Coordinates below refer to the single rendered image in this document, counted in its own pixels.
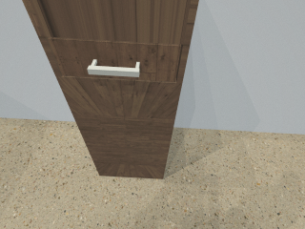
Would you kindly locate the handle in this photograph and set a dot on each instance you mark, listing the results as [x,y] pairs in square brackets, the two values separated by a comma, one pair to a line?
[113,71]

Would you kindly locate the cabinet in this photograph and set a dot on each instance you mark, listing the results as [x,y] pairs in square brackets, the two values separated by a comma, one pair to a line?
[127,124]

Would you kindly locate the drawer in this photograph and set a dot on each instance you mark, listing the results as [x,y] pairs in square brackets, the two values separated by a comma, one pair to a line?
[157,61]

